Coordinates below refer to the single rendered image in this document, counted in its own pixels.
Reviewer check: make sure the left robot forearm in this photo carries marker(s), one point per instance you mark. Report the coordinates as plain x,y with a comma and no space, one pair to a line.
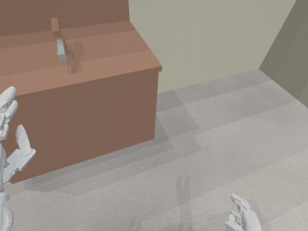
6,214

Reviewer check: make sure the tap lever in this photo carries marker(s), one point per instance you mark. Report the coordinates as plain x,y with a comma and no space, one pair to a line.
61,53

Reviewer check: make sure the counter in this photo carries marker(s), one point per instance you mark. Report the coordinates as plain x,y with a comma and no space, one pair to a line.
101,99

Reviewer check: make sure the robot left hand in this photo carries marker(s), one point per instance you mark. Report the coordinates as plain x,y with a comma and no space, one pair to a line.
20,158

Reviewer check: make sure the robot right hand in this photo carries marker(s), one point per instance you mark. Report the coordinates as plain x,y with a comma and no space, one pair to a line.
248,221

